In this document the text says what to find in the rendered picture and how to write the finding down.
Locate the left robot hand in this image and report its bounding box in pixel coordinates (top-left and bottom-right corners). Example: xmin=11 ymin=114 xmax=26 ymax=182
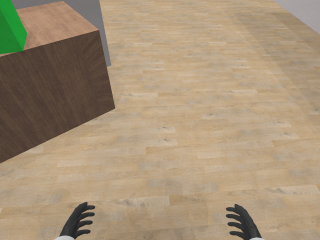
xmin=59 ymin=202 xmax=95 ymax=239

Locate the carton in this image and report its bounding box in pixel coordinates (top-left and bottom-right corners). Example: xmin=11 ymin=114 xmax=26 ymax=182
xmin=0 ymin=0 xmax=27 ymax=54

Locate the right robot hand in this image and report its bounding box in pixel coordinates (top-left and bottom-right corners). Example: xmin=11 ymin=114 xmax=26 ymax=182
xmin=226 ymin=204 xmax=262 ymax=240

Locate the pedestal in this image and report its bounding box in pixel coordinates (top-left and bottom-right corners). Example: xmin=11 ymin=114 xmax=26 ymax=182
xmin=0 ymin=1 xmax=115 ymax=163

